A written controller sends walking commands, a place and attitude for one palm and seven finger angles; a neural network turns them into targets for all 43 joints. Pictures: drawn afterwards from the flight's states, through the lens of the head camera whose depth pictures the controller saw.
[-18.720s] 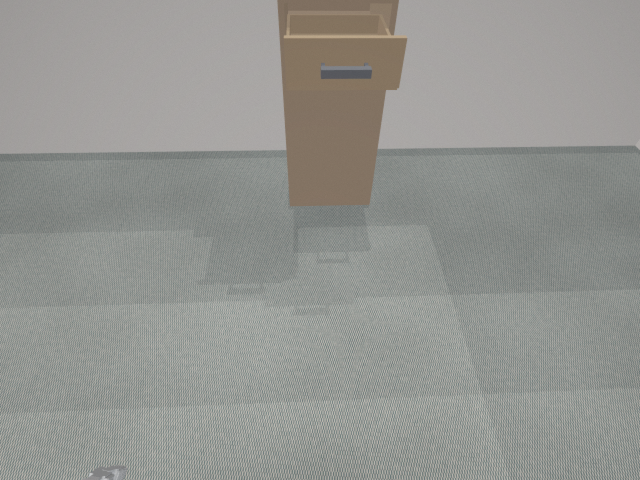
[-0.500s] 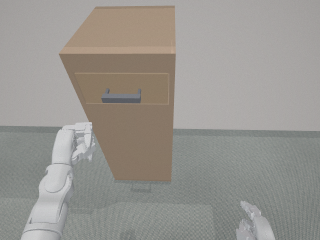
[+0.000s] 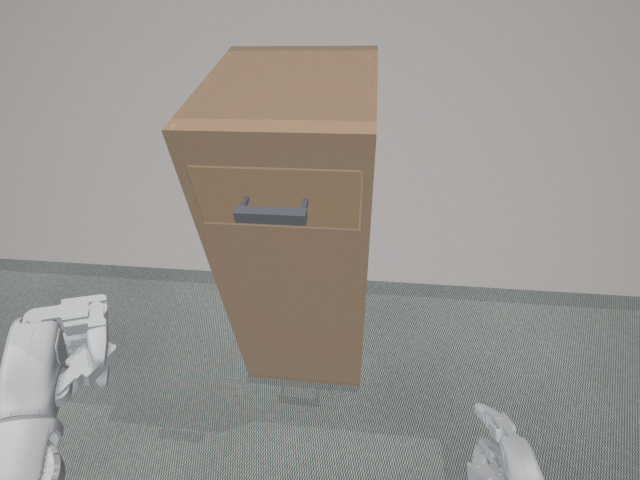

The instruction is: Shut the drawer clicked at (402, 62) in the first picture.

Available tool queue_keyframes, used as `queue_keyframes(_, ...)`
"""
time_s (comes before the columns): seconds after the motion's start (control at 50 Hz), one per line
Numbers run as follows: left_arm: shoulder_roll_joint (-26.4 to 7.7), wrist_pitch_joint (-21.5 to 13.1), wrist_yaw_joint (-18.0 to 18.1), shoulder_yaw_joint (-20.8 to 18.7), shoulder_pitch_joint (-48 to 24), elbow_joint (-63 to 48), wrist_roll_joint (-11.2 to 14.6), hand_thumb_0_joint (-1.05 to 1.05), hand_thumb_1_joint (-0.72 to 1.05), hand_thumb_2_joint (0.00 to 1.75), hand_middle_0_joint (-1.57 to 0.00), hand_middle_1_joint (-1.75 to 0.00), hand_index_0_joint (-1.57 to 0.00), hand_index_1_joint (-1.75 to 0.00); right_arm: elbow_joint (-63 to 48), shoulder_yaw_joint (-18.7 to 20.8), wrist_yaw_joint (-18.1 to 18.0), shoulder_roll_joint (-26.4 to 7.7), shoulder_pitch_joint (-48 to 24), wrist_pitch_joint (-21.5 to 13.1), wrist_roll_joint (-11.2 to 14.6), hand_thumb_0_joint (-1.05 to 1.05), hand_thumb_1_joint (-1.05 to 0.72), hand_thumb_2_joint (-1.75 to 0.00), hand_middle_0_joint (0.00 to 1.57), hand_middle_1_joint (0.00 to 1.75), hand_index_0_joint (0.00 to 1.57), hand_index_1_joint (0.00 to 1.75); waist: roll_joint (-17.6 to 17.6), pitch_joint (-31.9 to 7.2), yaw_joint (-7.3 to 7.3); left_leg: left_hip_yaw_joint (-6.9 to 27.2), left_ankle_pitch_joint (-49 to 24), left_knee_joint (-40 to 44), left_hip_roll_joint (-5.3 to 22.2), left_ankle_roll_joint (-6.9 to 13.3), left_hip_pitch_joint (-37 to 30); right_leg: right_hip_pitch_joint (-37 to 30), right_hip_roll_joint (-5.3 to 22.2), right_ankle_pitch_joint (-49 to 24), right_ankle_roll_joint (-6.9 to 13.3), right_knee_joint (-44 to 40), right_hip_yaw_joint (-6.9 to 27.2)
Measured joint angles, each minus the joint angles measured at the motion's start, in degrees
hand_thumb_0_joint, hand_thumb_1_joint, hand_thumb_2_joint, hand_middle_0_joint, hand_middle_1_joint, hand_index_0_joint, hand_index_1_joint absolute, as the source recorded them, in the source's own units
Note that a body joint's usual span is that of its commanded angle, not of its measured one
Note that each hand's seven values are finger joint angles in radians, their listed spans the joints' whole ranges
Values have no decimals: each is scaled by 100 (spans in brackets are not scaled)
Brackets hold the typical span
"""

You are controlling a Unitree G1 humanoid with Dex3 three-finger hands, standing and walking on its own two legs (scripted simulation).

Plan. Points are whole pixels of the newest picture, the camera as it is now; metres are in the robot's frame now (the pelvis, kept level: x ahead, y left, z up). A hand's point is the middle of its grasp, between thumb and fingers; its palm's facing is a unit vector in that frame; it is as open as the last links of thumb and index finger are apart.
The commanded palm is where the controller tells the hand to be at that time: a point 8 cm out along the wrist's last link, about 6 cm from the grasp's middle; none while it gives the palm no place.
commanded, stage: draw the hand back to the body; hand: left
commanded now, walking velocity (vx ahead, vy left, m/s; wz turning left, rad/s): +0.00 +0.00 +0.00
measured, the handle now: (272, 208) +0.59 +0.17 +0.01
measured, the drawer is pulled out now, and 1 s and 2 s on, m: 0.00 0.00 0.00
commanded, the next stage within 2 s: step back with the hand held close in 0.22 s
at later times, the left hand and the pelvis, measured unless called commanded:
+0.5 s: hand (78, 353) +0.18 +0.25 +0.16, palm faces +0.39 -0.81 -0.43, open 3.2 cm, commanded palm +0.11 +0.28 +0.17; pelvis -0.02 +0.00 +0.00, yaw +0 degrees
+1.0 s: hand (38, 427) +0.12 +0.26 +0.15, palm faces +0.34 -0.81 -0.48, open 3.2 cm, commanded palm +0.05 +0.30 +0.17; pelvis -0.07 +0.02 -0.01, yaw +0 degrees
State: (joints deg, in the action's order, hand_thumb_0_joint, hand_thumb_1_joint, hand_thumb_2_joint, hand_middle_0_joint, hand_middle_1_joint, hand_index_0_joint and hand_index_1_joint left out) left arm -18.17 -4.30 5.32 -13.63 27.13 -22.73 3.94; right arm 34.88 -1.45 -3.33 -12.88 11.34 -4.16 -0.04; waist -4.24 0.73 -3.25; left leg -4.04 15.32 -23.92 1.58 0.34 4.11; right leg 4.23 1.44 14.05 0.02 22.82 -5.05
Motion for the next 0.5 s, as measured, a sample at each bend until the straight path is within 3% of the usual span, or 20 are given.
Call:
queue_keyframes(0.12, -86, -128, 64, -275, 447, -398, -16, 1, 89, 90, -140, -160, -141, -160, 48, 57, -46, -19, 76, -188, 14, 1, -90, -90, 20, 30, 20, 30, -44, -10, -53, 19, 41, -95, 6, 6, 27, -4, -2, 17, -5, 43, -15)
queue_keyframes(0.36, 32, -123, 96, -157, 250, -275, -59, 1, 89, 90, -140, -160, -141, -160, 119, 30, -107, 30, 32, -367, -17, 1, -90, -90, 20, 30, 21, 30, 21, 65, -59, 33, -4, -112, 2, 4, 39, 15, 4, -10, 7, 82, -25)
queue_keyframes(0.5, -142, -511, 66, -635, 352, -447, -87, 1, 89, 90, -140, -160, -141, -160, -161, 58, -27, 15, -97, 26, -58, 1, -90, -90, 20, 30, 21, 30, 76, 56, 193, 24, -71, -197, 42, 27, 504, 403, -37, -190, -13, -19, -15)
